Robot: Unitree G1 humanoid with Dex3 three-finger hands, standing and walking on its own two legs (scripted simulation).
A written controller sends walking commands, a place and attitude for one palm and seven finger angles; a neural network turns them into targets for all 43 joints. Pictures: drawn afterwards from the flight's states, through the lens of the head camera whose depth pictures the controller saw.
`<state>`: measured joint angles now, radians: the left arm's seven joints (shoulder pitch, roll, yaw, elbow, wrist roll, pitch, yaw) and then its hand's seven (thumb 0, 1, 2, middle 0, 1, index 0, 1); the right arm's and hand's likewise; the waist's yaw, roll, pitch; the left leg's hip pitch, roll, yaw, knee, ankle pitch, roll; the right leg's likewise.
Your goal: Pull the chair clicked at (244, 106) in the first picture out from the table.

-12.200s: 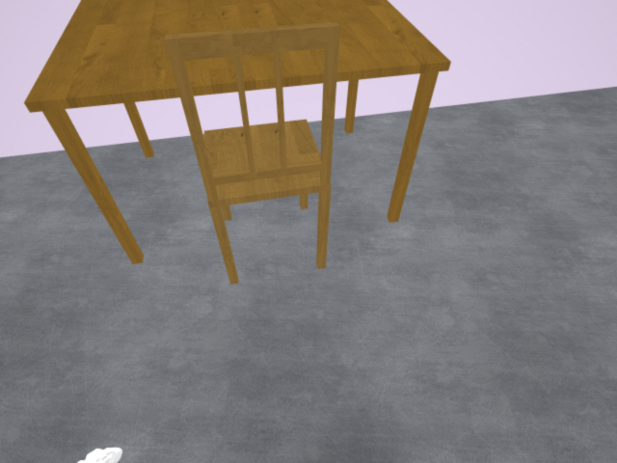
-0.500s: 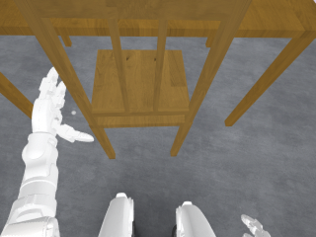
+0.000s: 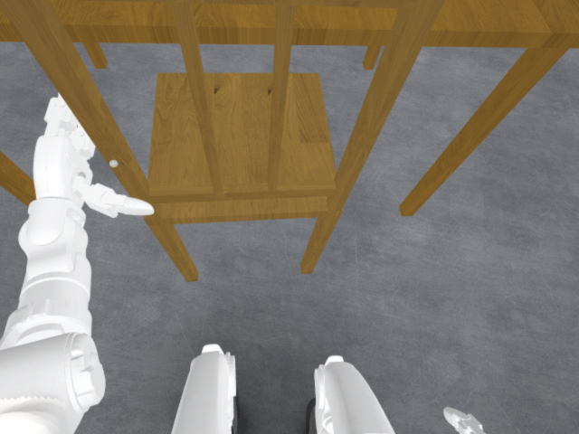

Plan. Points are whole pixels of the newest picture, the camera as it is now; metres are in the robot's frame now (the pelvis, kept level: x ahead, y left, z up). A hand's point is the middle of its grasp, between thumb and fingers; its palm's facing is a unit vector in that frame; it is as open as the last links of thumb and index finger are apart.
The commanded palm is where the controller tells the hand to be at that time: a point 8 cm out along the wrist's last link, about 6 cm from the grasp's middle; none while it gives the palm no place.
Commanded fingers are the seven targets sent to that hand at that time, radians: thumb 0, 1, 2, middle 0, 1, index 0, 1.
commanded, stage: push the fingers through the gap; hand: left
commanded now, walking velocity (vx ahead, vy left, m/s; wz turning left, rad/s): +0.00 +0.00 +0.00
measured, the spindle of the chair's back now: (205, 123) +0.50 +0.11 +0.07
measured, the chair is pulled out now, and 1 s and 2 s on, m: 0.00 0.00 0.04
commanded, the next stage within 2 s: hook a spindle and tug to test in 0.36 s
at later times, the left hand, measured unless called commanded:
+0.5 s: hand (114, 160) +0.46 +0.23 +0.04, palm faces +0.08 -1.00 -0.03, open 16.9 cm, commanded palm +0.44 +0.26 +0.04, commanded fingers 0.00 -0.50 0.30 -0.11 -0.24 -0.11 -0.24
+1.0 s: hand (119, 163) +0.45 +0.22 +0.04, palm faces +0.09 -1.00 -0.03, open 12.4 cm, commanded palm +0.43 +0.26 +0.04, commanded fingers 0.00 0.23 0.61 -0.50 -1.45 -0.50 -1.45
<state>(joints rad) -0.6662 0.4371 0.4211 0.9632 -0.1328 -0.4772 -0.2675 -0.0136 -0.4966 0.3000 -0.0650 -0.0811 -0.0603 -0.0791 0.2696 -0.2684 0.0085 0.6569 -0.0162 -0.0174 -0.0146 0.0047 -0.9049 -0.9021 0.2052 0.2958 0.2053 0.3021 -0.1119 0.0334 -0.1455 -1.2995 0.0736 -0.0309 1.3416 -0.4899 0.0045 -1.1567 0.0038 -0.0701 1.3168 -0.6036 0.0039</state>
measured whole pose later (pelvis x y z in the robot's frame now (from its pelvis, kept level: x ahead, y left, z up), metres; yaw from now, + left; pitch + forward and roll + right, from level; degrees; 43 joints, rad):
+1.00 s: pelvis +0.01 +0.00 +0.01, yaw +0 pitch +25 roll -4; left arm -0.60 0.38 0.39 0.91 -0.14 -0.49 -0.21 -0.01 -0.24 0.41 -0.39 -1.09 -0.37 -1.09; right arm 0.27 -0.25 0.01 0.64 -0.02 0.03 0.01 0.00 -0.91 -0.90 0.20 0.30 0.20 0.30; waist -0.11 0.03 -0.15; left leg -1.25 0.07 -0.02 1.30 -0.49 0.01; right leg -1.10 0.00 -0.06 1.27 -0.60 0.01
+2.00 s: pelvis +0.02 +0.00 +0.02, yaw +0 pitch +24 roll -3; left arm -0.38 0.30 0.34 0.69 -0.18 -0.49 -0.18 0.01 0.63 0.73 -0.43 -1.43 -0.40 -1.45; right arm 0.25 -0.25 -0.01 0.62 -0.01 0.00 0.01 0.01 -0.91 -0.90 0.20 0.30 0.20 0.30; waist -0.08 0.03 -0.16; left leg -1.19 0.07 -0.01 1.27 -0.50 0.00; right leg -1.06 0.00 -0.05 1.25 -0.60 0.01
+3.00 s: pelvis -0.04 +0.00 +0.12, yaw +1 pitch +2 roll -1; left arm -0.45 0.19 0.05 1.08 -0.07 -0.28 0.12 0.05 0.59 0.67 -0.27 -1.19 -0.50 -1.45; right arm 0.22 -0.27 -0.01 0.77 0.05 -0.04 -0.13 0.01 -0.91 -0.90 0.20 0.30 0.20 0.30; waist -0.04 0.02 0.11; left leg -0.50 0.04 0.03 0.60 -0.13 0.01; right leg -0.42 -0.01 -0.03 0.64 -0.30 0.01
